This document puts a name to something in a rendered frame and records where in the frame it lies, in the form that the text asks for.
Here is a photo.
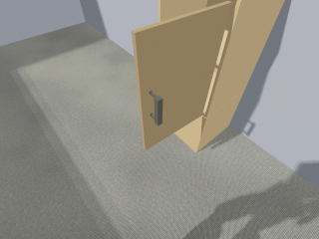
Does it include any handle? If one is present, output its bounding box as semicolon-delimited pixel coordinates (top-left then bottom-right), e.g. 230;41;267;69
150;91;163;126

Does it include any cupboard door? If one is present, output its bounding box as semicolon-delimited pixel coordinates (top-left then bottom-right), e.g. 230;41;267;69
132;1;232;150

